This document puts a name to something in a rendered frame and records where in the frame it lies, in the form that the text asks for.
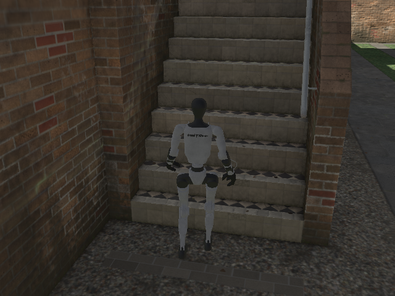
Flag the stairs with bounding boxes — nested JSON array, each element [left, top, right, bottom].
[[131, 0, 314, 243]]

